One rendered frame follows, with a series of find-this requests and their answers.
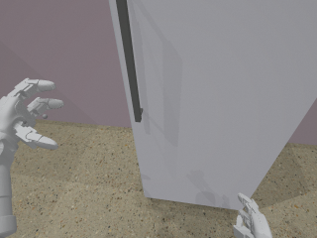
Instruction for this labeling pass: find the robot left forearm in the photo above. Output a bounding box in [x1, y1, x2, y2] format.
[0, 131, 19, 238]

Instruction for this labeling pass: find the fridge door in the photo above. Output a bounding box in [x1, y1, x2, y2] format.
[110, 0, 317, 210]

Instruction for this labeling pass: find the left robot hand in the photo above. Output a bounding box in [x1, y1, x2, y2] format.
[0, 78, 64, 150]

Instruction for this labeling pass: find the right robot hand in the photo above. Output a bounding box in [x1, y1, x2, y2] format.
[233, 192, 273, 238]

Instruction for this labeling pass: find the handle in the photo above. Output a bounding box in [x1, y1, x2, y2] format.
[116, 0, 143, 123]

